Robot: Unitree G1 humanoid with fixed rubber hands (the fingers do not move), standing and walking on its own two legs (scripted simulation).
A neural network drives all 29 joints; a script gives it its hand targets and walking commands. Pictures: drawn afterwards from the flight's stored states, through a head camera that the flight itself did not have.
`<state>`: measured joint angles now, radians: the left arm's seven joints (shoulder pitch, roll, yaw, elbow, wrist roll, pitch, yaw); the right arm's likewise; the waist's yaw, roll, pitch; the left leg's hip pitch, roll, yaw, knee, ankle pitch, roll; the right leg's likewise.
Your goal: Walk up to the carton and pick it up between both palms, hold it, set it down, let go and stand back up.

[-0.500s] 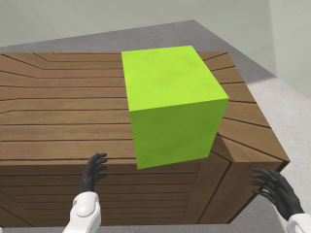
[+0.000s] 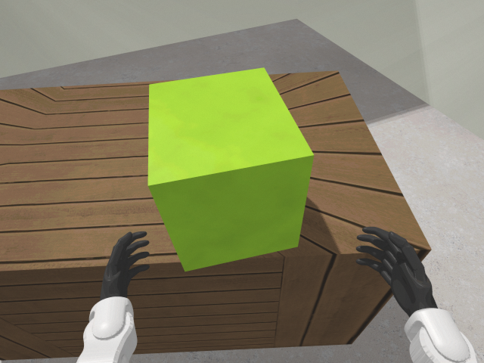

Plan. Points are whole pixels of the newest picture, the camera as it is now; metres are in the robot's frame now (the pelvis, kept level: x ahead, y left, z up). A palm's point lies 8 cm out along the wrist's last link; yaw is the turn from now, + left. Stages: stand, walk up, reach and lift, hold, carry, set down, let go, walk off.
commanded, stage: reach and lift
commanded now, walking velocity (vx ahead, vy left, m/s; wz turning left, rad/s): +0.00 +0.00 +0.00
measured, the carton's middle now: (225, 167) +0.46 +0.08 +0.06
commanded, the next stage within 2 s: none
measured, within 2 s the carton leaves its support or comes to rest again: neither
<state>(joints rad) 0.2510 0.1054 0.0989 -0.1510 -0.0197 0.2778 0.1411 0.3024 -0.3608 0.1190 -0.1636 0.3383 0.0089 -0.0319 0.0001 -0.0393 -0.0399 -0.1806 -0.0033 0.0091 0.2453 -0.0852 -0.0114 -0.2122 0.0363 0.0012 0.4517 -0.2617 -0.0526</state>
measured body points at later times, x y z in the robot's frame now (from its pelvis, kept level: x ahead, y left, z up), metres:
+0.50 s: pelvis -0.01 +0.02 +0.00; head -0.01 +0.02 +0.45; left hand +0.29 +0.23 +0.11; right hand +0.32 -0.19 +0.08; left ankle +0.02 +0.16 -0.74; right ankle -0.02 -0.06 -0.74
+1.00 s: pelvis +0.00 +0.02 +0.00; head +0.01 +0.02 +0.45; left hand +0.30 +0.26 +0.13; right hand +0.37 -0.17 +0.13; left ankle +0.02 +0.16 -0.74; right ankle -0.02 -0.06 -0.74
